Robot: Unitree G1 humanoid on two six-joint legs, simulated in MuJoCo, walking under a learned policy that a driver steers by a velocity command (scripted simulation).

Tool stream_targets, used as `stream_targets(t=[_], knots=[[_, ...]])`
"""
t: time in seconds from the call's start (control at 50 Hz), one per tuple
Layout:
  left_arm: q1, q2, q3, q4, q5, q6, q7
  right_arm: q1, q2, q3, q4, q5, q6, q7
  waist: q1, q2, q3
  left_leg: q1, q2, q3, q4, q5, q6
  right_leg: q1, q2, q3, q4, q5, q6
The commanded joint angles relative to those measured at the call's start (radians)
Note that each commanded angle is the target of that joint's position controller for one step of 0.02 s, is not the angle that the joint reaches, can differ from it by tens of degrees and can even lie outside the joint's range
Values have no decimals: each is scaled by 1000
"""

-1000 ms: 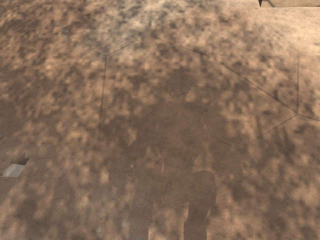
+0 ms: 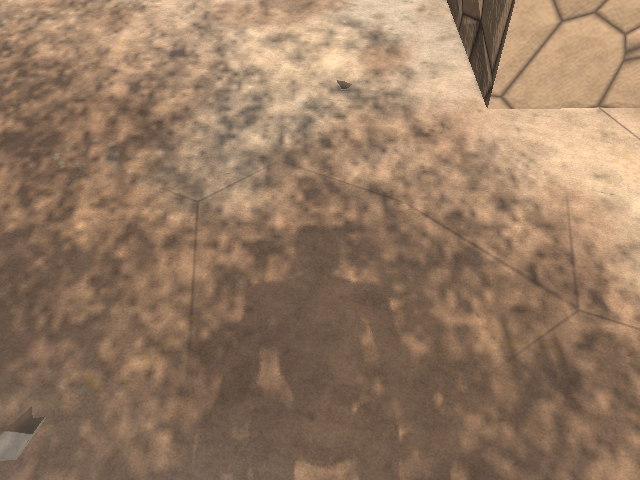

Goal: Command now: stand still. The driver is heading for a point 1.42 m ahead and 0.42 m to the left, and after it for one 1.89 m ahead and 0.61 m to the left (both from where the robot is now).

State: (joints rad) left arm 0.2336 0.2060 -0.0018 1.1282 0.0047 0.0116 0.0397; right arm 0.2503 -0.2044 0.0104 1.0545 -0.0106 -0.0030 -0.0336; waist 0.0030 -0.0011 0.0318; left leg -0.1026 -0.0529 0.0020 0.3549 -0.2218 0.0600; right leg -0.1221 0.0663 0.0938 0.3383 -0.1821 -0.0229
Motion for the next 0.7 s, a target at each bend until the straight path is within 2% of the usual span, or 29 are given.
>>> stream_targets(t=[0.02, 0.22, 0.24, 0.28, 0.32, 0.34, 0.36, 0.38, 0.42, 0.46, 0.52, 0.56, 0.58, 0.6, 0.62, 0.64, 0.66, 0.68, 0.7], knots=[[39, 87, 8, 0, 0, -6, 4, 36, -94, -12, -8, 0, -7, -4, 1, 13, 21, -27, 147, -129, -70, 124, 11, -25, -116, 87, -34, 119, -23], [59, 59, -4, 36, 0, -7, 7, 67, -70, -5, 33, 0, -9, -6, -2, 8, 30, -34, 141, -131, -73, 109, 13, -42, -118, 78, -26, 105, -18], [67, 51, -6, 39, 2, -6, 8, 76, -68, -5, 37, -1, -8, -5, -5, 12, 11, -27, 135, -136, -90, 9, 14, -38, -109, 71, -26, 47, -20], [60, 58, -2, 27, 9, -4, 6, 95, -113, -25, 41, -2, 0, -4, -17, 60, 31, -36, 137, -185, -123, -283, 45, -107, -51, 20, 63, -142, -33], [18, 56, 2, -6, 28, -7, -6, 165, -143, -44, 54, -1, 11, -1, -49, 128, 93, -38, 240, -342, -214, -581, 130, -270, -4, -61, 238, -285, -43], [-6, 42, -1, -25, 39, -14, -15, 192, -143, -51, 62, -4, 11, -1, -61, 138, 136, -56, 308, -419, -253, -626, 176, -322, -29, -95, 326, -273, -44], [-33, 43, 1, -45, 40, -23, -21, 209, -133, -54, 66, -10, 5, 1, -66, 121, 168, -60, 354, -465, -283, -599, 207, -386, -63, -99, 413, -276, -43], [-49, 49, 5, -61, 39, -33, -27, 216, -132, -58, 66, -16, -4, 3, -61, 88, 175, -32, 371, -477, -293, -541, 222, -448, -86, -91, 483, -280, -40], [-47, 51, 12, -75, 35, -53, -40, 204, -130, -63, 57, -14, -25, 7, -36, 46, 150, 21, 349, -415, -276, -407, 211, -492, -114, -90, 510, -243, -32], [-68, 52, 19, -96, 26, -66, -51, 197, -127, -66, 50, -9, -41, 9, -31, 61, 118, 24, 296, -318, -255, -293, 181, -448, -109, -117, 449, -201, -20], [-104, 49, 25, -135, 18, -68, -58, 209, -132, -69, 48, -11, -53, 10, -33, 103, 104, -36, 269, -245, -222, -220, 169, -334, -92, -156, 327, -164, -20], [-52, 42, 29, -132, 12, -69, -57, 187, -140, -72, 39, -6, -56, 15, 1, 102, 100, -136, 256, -206, -172, -201, 154, -172, -70, -191, 219, -85, -30], [18, 43, 35, -111, 12, -71, -54, 174, -140, -72, 33, -3, -57, 17, 34, 83, 91, -208, 236, -180, -113, -180, 141, -47, -45, -209, 168, -58, -33], [117, 66, 48, -82, 13, -77, -48, 173, -126, -67, 28, -7, -64, 20, 74, 46, 60, -284, 203, -143, -8, -117, 119, 106, -33, -190, 128, -85, -40], [257, 134, 71, -50, 22, -88, -35, 148, -83, -52, 8, -11, -74, 27, 136, -90, 4, -374, 122, -42, 250, -68, 79, 255, -171, 0, 13, -219, -68], [397, 249, 97, -29, 24, -88, -29, 147, -3, -32, -45, -4, -80, 36, 151, -333, -76, -574, -7, 91, 594, -294, 27, 370, -439, 472, -190, -539, -170], [356, 201, 87, -17, 18, -73, -29, 108, -100, -58, -57, -29, -72, 41, 109, -204, -7, -637, 30, 3, 772, -317, 45, 262, -463, 585, -222, -639, -217], [231, 160, 76, -64, 16, -75, -36, 65, -100, -60, -67, -30, -72, 51, 56, -93, 74, -664, 89, -30, 820, -207, 56, 170, -428, 477, -207, -579, -204], [158, 130, 68, -89, 15, -85, -43, 59, -73, -55, -61, -23, -77, 60, 27, -47, 94, -627, 119, -40, 799, -115, 50, 99, -380, 364, -218, -421, -187]])
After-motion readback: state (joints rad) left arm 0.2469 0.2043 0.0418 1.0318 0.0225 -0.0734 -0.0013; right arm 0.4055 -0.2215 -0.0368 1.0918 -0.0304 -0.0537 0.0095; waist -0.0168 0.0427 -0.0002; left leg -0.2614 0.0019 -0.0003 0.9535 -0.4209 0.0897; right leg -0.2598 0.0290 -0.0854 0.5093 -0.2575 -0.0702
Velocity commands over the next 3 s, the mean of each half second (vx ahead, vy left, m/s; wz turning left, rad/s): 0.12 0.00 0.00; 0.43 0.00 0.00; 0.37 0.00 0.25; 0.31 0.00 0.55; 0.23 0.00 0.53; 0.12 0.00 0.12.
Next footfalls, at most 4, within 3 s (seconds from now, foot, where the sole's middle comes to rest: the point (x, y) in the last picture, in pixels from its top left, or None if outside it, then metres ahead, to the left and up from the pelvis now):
0.62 right None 0.17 -0.14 -0.78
1.10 left None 0.51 0.02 -0.78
1.62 right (385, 395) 0.72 -0.12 -0.78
2.18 left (251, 376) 0.77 0.19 -0.78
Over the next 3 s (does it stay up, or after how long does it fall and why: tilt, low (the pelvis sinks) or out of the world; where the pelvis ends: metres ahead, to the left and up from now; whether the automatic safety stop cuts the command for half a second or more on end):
stays up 0.83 0.16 0.00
